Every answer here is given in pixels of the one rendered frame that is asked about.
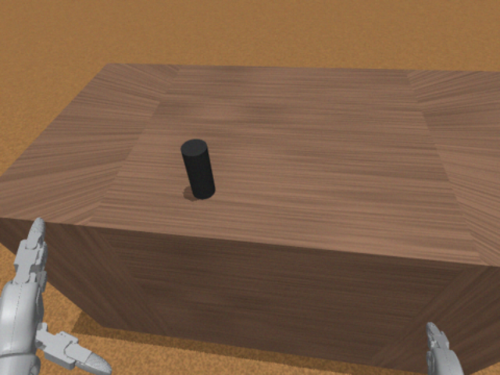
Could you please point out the right robot hand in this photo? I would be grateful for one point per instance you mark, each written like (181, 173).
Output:
(440, 360)

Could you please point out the left robot hand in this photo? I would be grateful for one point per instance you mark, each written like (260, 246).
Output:
(22, 311)

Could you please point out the can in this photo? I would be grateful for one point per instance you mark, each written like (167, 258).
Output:
(196, 160)

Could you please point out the left robot arm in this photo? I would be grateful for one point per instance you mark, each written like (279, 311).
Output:
(20, 364)

